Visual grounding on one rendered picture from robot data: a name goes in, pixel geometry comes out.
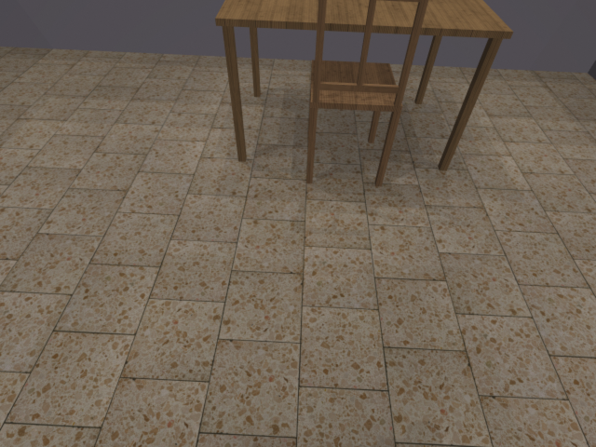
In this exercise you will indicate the chair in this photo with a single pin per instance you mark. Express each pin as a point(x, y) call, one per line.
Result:
point(367, 86)

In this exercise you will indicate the table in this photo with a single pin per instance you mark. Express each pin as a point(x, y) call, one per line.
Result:
point(465, 18)

